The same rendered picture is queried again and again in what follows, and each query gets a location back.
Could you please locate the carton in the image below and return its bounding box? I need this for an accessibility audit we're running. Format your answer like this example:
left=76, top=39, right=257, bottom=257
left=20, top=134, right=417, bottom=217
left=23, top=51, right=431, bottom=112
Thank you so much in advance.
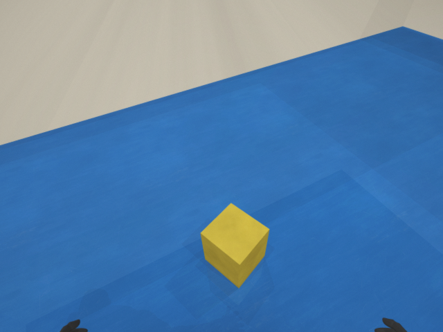
left=201, top=203, right=269, bottom=288

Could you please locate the robot right hand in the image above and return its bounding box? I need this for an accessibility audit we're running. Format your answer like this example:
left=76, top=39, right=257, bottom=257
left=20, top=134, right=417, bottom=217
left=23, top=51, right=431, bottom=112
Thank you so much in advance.
left=374, top=317, right=407, bottom=332

